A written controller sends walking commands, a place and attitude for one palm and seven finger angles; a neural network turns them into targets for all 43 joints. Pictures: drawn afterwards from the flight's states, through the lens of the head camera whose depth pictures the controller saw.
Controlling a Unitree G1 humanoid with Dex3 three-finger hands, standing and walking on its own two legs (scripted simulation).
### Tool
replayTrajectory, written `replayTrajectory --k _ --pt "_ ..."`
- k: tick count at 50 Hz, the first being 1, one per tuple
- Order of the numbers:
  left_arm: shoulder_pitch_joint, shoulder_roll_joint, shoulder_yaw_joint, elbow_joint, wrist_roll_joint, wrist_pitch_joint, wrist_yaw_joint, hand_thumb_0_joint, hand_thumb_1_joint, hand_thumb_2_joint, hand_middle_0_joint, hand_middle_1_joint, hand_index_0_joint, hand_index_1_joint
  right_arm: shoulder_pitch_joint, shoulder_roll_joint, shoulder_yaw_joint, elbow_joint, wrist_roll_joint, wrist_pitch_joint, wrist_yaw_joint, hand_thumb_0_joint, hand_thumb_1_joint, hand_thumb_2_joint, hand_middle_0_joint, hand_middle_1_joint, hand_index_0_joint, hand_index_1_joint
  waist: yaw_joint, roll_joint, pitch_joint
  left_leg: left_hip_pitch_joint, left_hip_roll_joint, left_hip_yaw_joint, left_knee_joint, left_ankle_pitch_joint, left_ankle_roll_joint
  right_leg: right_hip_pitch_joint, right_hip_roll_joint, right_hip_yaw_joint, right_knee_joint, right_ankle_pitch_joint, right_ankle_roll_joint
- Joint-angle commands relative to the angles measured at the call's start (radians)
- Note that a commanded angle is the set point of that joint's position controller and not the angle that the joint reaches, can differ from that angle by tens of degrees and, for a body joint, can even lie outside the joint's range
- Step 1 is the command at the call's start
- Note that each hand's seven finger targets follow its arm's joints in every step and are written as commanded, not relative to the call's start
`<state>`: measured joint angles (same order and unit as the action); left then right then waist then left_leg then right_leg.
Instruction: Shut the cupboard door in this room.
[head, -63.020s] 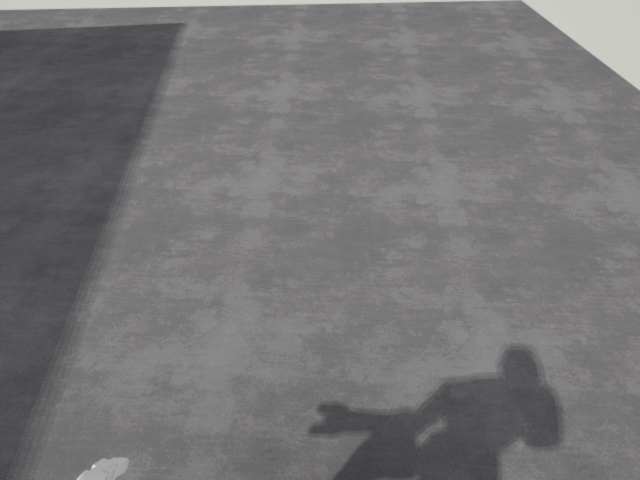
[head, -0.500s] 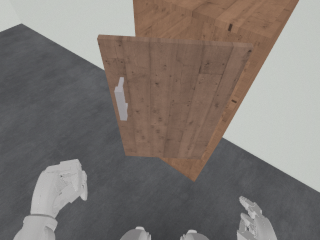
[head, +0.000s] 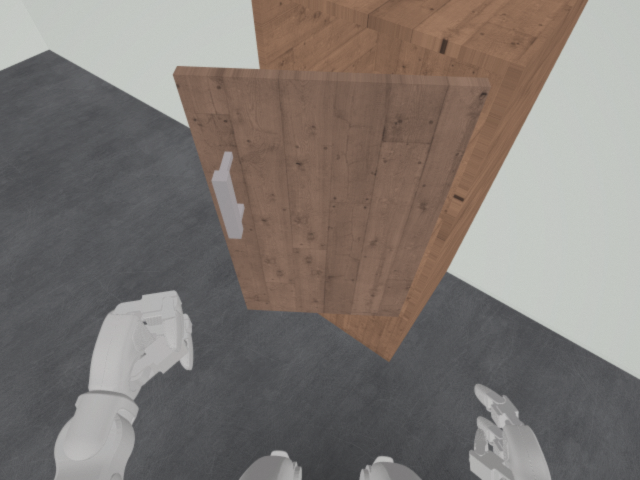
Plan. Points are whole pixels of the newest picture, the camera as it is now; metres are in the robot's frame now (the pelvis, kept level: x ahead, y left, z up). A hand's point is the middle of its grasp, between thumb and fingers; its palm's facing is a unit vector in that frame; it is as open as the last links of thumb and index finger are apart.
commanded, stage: bring the fist close to the handle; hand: left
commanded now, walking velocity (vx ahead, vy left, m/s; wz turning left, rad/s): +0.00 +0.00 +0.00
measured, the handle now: (231, 196) +0.48 +0.16 +0.06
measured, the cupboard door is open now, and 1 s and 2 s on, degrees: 34 34 22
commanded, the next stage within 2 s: push the door shut along its arc in 1.14 s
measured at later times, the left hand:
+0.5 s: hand (231, 287) +0.33 +0.13 +0.06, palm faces -0.02 -1.00 -0.03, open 3.1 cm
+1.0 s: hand (250, 259) +0.37 +0.11 +0.06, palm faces +0.02 -1.00 -0.04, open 3.1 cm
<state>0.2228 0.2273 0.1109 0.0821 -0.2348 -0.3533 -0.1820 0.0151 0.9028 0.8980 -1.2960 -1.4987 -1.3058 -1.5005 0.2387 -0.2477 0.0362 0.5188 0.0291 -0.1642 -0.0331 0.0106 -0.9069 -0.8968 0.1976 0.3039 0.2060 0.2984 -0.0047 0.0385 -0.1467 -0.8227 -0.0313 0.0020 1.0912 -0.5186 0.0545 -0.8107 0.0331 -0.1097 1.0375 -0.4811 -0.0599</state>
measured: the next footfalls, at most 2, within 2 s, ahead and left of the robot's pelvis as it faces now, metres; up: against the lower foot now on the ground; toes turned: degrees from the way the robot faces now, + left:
none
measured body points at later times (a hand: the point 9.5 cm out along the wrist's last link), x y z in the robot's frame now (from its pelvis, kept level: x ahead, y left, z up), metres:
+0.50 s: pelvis +0.01 -0.01 +0.01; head +0.07 -0.01 +0.45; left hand +0.32 +0.19 +0.06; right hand +0.15 -0.25 -0.09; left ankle +0.01 +0.08 -0.66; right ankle +0.02 -0.09 -0.66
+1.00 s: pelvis +0.00 -0.01 +0.01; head +0.07 -0.02 +0.46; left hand +0.36 +0.17 +0.06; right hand +0.10 -0.26 -0.10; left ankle +0.01 +0.08 -0.66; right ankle +0.02 -0.09 -0.66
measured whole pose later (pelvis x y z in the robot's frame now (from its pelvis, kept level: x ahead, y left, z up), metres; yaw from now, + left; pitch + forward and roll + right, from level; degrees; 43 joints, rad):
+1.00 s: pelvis +0.00 -0.01 +0.01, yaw -2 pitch +15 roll +0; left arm -0.25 0.16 0.11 0.56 -0.13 -0.43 0.00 0.02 0.90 0.90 -1.29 -1.50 -1.30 -1.50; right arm 0.29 -0.24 0.01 0.59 0.01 -0.02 0.02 0.01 -0.91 -0.90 0.20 0.30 0.20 0.30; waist -0.05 0.02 -0.14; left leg -0.78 -0.02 0.05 1.00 -0.48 0.05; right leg -0.81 0.04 -0.05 0.99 -0.44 -0.07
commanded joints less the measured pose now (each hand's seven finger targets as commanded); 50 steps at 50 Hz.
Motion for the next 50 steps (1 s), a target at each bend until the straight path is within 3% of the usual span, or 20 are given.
replayTrajectory --k 1,3,6,9,11,16,21,23,24,27,33,36,37,40,42,44,50 --pt "-0.164 0.132 0.091 -0.162 -0.015 -0.052 0.012 0.0 0.9 0.9 -1.3 -1.5 -1.3 -1.5 -0.021 -0.123 -0.061 -0.142 0.0 -0.039 -0.005 0.0 -0.9 -0.9 0.2 0.3 0.2 0.3 -0.007 -0.026 -0.235 0.102 0.015 -0.046 -0.175 0.276 -0.029 0.234 -0.018 0.114 -0.17 0.227 0.036" --pt "-0.21 0.128 0.09 -0.14 -0.015 -0.052 0.019 0.0 0.9 0.9 -1.3 -1.5 -1.3 -1.5 -0.024 -0.122 -0.06 -0.135 0.002 -0.033 0.0 0.0 -0.9 -0.9 0.2 0.3 0.2 0.3 -0.014 -0.024 -0.224 0.098 0.014 -0.04 -0.174 0.273 -0.028 0.235 -0.022 0.124 -0.18 0.233 0.041" --pt "-0.198 0.128 0.098 -0.111 -0.014 -0.056 0.02 0.0 0.9 0.9 -1.3 -1.5 -1.3 -1.5 -0.019 -0.121 -0.064 -0.134 0.0 -0.023 0.005 0.0 -0.9 -0.9 0.2 0.3 0.2 0.3 -0.002 -0.025 -0.255 0.102 0.014 -0.031 -0.173 0.315 -0.028 0.276 -0.026 0.134 -0.175 0.306 0.041" --pt "-0.269 0.117 0.075 -0.075 -0.005 -0.062 0.022 0.0 0.9 0.9 -1.3 -1.5 -1.3 -1.5 -0.017 -0.125 -0.064 -0.123 0.0 -0.012 0.008 0.0 -0.9 -0.9 0.2 0.3 0.2 0.3 -0.018 -0.033 -0.226 0.094 0.016 -0.031 -0.175 0.307 -0.027 0.259 -0.026 0.136 -0.178 0.3 0.043" --pt "-0.303 0.096 0.057 -0.088 -0.003 -0.074 0.029 0.0 0.9 0.9 -1.3 -1.5 -1.3 -1.5 -0.017 -0.122 -0.069 -0.119 -0.001 -0.014 0.011 0.0 -0.9 -0.9 0.2 0.3 0.2 0.3 -0.018 -0.01 -0.257 0.127 0.017 -0.03 -0.175 0.322 -0.028 0.25 -0.026 0.129 -0.17 0.317 0.042" --pt "-0.392 0.097 0.055 -0.03 0.013 -0.09 0.055 0.0 0.9 0.9 -1.3 -1.5 -1.3 -1.5 -0.014 -0.126 -0.074 -0.099 -0.004 -0.002 0.013 0.0 -0.9 -0.9 0.2 0.3 0.2 0.3 -0.027 -0.046 -0.261 0.12 0.019 -0.029 -0.175 0.309 -0.028 0.238 -0.027 0.131 -0.168 0.305 0.044" --pt "-0.492 0.059 0.002 -0.012 0.043 -0.099 0.093 0.0 0.9 0.9 -1.3 -1.5 -1.3 -1.5 -0.009 -0.121 -0.074 -0.087 -0.006 0.012 0.019 0.0 -0.9 -0.9 0.2 0.3 0.2 0.3 -0.033 -0.006 -0.295 0.172 0.021 -0.033 -0.183 0.348 -0.031 0.224 -0.024 0.114 -0.153 0.334 0.038" --pt "-0.502 0.039 -0.01 0.027 0.049 -0.095 0.109 0.0 0.9 0.9 -1.3 -1.5 -1.3 -1.5 -0.004 -0.12 -0.075 -0.085 -0.007 0.019 0.023 0.0 -0.9 -0.9 0.2 0.3 0.2 0.3 -0.034 -0.033 -0.284 0.174 0.023 -0.034 -0.188 0.34 -0.033 0.215 -0.022 0.109 -0.159 0.322 0.039" --pt "-0.527 0.057 0.002 0.048 0.055 -0.093 0.119 0.0 0.9 0.9 -1.3 -1.5 -1.3 -1.5 0.001 -0.126 -0.076 -0.081 -0.007 0.025 0.023 0.0 -0.9 -0.9 0.2 0.3 0.2 0.3 -0.037 -0.051 -0.285 0.167 0.024 -0.038 -0.188 0.344 -0.031 0.218 -0.02 0.109 -0.157 0.327 0.038" --pt "-0.61 0.05 0.003 0.11 0.068 -0.09 0.143 0.0 0.9 0.9 -1.3 -1.5 -1.3 -1.5 -0.001 -0.121 -0.073 -0.071 -0.008 0.042 0.027 0.0 -0.9 -0.9 0.2 0.3 0.2 0.3 -0.043 -0.048 -0.265 0.151 0.021 -0.029 -0.191 0.308 -0.032 0.208 -0.024 0.117 -0.167 0.302 0.04" --pt "-0.708 0.017 -0.017 0.168 0.087 -0.109 0.184 0.0 0.9 0.9 -1.3 -1.5 -1.3 -1.5 0.012 -0.116 -0.074 -0.064 -0.015 0.059 0.038 0.0 -0.9 -0.9 0.2 0.3 0.2 0.3 -0.038 -0.034 -0.329 0.186 0.021 -0.027 -0.193 0.343 -0.035 0.225 -0.021 0.112 -0.157 0.34 0.036" --pt "-0.76 0.022 -0.013 0.253 0.101 -0.11 0.194 0.0 0.9 0.9 -1.3 -1.5 -1.3 -1.5 0.027 -0.12 -0.075 -0.05 -0.017 0.074 0.04 0.0 -0.9 -0.9 0.2 0.3 0.2 0.3 -0.056 -0.079 -0.297 0.153 0.023 -0.026 -0.191 0.327 -0.034 0.215 -0.021 0.118 -0.163 0.339 0.041" --pt "-0.801 0.014 -0.019 0.268 0.104 -0.114 0.198 0.0 0.9 0.9 -1.3 -1.5 -1.3 -1.5 0.026 -0.118 -0.075 -0.045 -0.015 0.077 0.042 0.0 -0.9 -0.9 0.2 0.3 0.2 0.3 -0.061 -0.057 -0.283 0.156 0.022 -0.024 -0.191 0.311 -0.034 0.196 -0.021 0.117 -0.167 0.323 0.04" --pt "-0.739 0.051 0.035 0.298 0.103 -0.12 0.204 0.0 0.9 0.9 -1.3 -1.5 -1.3 -1.5 0.036 -0.12 -0.078 -0.054 -0.019 0.089 0.046 0.0 -0.9 -0.9 0.2 0.3 0.2 0.3 -0.03 -0.07 -0.322 0.145 0.015 -0.012 -0.198 0.325 -0.031 0.259 -0.023 0.132 -0.175 0.355 0.04" --pt "-0.759 0.055 0.036 0.285 0.1 -0.13 0.2 0.0 0.9 0.9 -1.3 -1.5 -1.3 -1.5 0.037 -0.117 -0.077 -0.056 -0.019 0.095 0.048 0.0 -0.9 -0.9 0.2 0.3 0.2 0.3 -0.035 -0.075 -0.336 0.138 0.015 -0.005 -0.2 0.325 -0.03 0.28 -0.025 0.139 -0.177 0.37 0.044" --pt "-0.733 0.084 0.062 0.275 0.098 -0.14 0.195 0.0 0.9 0.9 -1.3 -1.5 -1.3 -1.5 0.042 -0.12 -0.079 -0.059 -0.018 0.101 0.048 0.0 -0.9 -0.9 0.2 0.3 0.2 0.3 -0.021 -0.06 -0.34 0.132 0.013 -0.003 -0.202 0.342 -0.029 0.312 -0.024 0.148 -0.177 0.401 0.042" --pt "-0.761 0.051 0.021 0.266 0.084 -0.167 0.168 0.0 0.9 0.9 -1.3 -1.5 -1.3 -1.5 0.037 -0.119 -0.082 -0.048 -0.013 0.103 0.045 0.0 -0.9 -0.9 0.2 0.3 0.2 0.3 -0.052 -0.071 -0.292 0.129 0.016 -0.001 -0.203 0.286 -0.025 0.268 -0.026 0.155 -0.201 0.337 0.048"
